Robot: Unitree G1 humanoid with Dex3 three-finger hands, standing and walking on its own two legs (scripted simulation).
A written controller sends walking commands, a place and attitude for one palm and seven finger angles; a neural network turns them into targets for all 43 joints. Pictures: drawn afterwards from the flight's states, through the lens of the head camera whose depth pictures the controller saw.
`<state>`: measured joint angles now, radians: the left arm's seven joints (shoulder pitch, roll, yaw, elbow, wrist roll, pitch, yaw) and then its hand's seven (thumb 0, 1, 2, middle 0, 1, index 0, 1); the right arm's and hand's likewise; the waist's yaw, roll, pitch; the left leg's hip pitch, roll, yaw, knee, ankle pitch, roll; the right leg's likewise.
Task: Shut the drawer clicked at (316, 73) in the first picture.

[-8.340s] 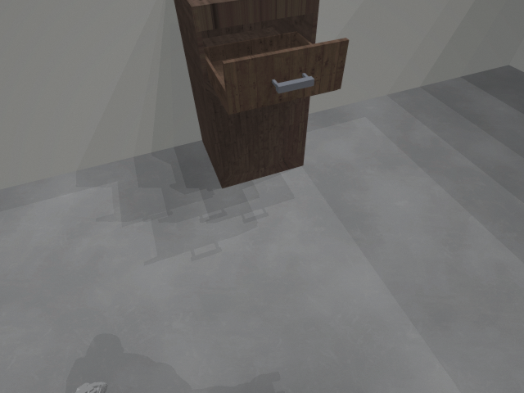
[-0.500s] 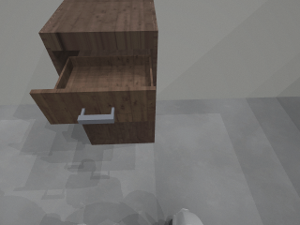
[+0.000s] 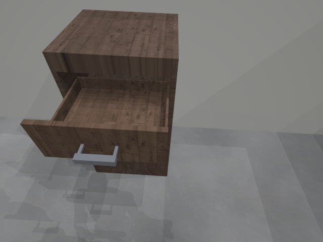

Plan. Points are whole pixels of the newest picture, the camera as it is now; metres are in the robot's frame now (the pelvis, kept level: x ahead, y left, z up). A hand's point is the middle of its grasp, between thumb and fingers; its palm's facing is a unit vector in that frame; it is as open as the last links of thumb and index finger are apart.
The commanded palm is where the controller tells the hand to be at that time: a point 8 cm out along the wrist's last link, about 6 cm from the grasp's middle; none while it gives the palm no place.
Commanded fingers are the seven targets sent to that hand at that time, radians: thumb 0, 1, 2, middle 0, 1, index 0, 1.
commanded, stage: come to a stop and stand still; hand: left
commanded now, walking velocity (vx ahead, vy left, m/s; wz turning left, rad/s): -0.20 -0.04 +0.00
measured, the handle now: (97, 153) +0.37 +0.25 -0.06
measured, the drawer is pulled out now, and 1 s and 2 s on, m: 0.27 0.27 0.27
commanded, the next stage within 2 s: look again from close up in 0.82 s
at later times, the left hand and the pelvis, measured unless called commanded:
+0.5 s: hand out of the picture +0.02 +0.20 -0.17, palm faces +0.00 -0.95 -0.30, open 7.4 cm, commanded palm none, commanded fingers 0.00 0.90 0.90 -0.20 -0.30 -0.20 -0.30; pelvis +0.01 -0.01 -0.01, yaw -1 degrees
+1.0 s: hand out of the picture +0.08 +0.18 -0.17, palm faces -0.02 -0.98 -0.21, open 7.3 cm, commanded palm none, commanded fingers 0.00 0.90 0.90 -0.20 -0.30 -0.20 -0.30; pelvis +0.01 +0.00 +0.00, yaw -1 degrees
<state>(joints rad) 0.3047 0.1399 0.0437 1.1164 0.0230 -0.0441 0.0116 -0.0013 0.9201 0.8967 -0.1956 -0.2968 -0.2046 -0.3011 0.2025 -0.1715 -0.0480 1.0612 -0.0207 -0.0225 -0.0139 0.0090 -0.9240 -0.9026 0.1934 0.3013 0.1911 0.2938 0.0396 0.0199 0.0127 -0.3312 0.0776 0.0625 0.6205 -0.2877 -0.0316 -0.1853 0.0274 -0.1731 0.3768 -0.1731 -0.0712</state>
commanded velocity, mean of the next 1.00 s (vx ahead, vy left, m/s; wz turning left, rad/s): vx -0.04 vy -0.03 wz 0.00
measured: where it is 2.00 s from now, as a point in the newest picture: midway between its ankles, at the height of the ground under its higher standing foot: outside the picture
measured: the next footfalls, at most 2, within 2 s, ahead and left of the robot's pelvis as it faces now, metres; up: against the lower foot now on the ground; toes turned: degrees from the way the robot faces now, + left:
left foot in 0.04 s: +0.05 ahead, +0.11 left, +0.00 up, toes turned +1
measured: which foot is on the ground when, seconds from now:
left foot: up 0.00-0.02, down 0.04-1.00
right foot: down 0.00-1.00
